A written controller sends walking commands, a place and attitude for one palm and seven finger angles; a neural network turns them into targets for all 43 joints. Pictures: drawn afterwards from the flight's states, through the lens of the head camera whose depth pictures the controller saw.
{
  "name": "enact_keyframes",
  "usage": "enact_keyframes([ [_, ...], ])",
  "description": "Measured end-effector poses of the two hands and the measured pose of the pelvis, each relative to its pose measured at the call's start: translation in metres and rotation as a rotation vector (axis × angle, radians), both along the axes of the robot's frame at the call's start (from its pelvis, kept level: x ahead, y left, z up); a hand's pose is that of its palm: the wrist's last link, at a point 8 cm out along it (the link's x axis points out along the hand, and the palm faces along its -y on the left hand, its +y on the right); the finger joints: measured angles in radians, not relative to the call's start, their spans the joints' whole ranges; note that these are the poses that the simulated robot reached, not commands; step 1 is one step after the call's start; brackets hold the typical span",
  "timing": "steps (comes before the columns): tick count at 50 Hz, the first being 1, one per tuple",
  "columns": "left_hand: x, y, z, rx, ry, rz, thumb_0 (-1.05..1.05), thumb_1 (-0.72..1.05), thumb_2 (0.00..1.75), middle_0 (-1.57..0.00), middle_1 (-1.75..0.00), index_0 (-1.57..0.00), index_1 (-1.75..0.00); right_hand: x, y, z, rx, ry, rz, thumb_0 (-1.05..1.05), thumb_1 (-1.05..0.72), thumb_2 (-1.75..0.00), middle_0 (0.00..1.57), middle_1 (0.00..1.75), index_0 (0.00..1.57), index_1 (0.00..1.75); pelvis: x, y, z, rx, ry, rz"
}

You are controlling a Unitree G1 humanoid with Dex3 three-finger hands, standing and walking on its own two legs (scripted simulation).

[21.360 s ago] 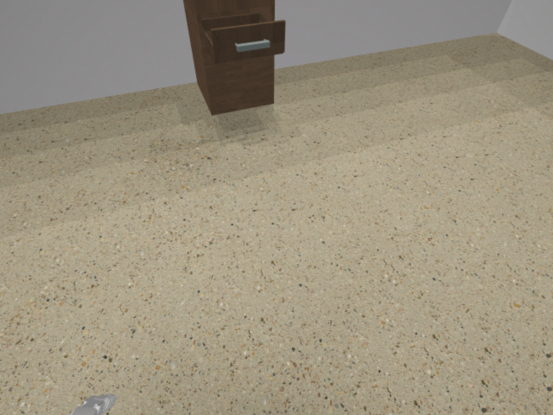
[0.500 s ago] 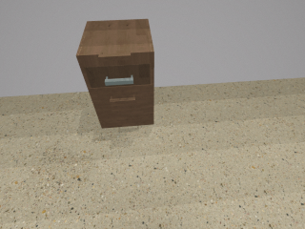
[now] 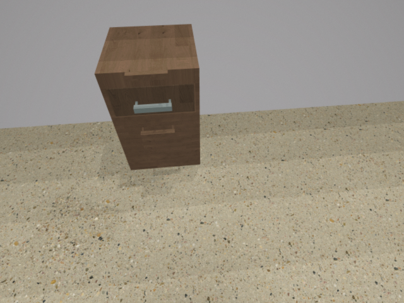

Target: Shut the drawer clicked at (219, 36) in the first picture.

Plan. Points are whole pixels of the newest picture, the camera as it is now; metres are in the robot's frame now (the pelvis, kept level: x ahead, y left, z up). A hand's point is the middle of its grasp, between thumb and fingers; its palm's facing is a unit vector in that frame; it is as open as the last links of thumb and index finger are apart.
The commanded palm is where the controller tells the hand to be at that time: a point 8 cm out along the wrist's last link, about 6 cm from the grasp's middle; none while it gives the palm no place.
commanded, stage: look to check the result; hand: left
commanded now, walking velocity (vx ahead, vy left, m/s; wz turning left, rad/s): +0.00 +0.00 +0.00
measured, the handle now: (153, 105) +0.95 +0.27 -0.25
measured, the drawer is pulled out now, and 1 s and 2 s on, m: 0.00 0.00 0.00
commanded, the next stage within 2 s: stand and wait in 0.36 s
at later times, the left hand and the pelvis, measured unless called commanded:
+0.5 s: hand out of the picture -0.01 +0.15 -0.18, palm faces +0.03 -0.98 -0.18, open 7.4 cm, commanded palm none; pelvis +0.00 -0.01 +0.00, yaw +0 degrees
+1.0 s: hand out of the picture +0.00 +0.14 -0.17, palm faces +0.04 -0.98 -0.18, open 7.4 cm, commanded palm none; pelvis +0.01 -0.02 +0.00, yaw +0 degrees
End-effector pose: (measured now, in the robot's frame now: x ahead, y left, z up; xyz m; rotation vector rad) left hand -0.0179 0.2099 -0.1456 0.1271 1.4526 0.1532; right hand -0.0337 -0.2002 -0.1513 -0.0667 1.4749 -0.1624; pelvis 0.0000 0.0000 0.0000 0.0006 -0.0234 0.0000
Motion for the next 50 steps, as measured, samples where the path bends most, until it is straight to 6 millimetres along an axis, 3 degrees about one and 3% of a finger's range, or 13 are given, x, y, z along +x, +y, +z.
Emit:
enact_keyframes([
  [11, -0.003, -0.011, -0.001, -0.010, 0.003, 0.009, 0.00, 0.91, 0.90, -0.20, -0.30, -0.20, -0.30, 0.012, -0.008, 0.000, -0.006, -0.026, 0.007, 0.00, -0.91, -0.90, 0.20, 0.30, 0.20, 0.30, 0.002, -0.007, 0.000, -0.001, -0.001, 0.000],
  [35, 0.007, -0.015, 0.002, 0.007, -0.008, 0.004, 0.00, 0.91, 0.90, -0.20, -0.30, -0.20, -0.30, 0.007, -0.015, 0.000, 0.001, 0.005, 0.001, 0.00, -0.91, -0.90, 0.20, 0.30, 0.20, 0.30, 0.007, -0.016, 0.001, -0.001, 0.003, 0.001],
  [50, 0.014, -0.018, 0.001, 0.006, -0.015, 0.006, 0.00, 0.91, 0.90, -0.20, -0.30, -0.20, -0.30, 0.016, -0.019, 0.000, -0.003, -0.003, 0.005, 0.00, -0.91, -0.90, 0.20, 0.30, 0.20, 0.30, 0.012, -0.019, 0.001, 0.000, 0.005, 0.002],
])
